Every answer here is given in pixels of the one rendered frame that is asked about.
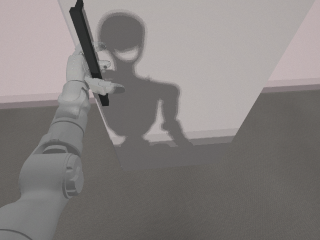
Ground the robot left forearm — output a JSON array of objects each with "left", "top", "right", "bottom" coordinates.
[{"left": 18, "top": 80, "right": 91, "bottom": 194}]

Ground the robot left hand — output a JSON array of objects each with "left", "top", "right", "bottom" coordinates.
[{"left": 66, "top": 41, "right": 126, "bottom": 96}]

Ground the fridge door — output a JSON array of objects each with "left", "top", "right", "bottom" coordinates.
[{"left": 59, "top": 0, "right": 315, "bottom": 171}]

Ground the robot left upper arm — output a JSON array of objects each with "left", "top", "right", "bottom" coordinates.
[{"left": 0, "top": 153, "right": 84, "bottom": 240}]

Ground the handle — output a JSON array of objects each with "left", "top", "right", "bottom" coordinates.
[{"left": 69, "top": 0, "right": 109, "bottom": 106}]

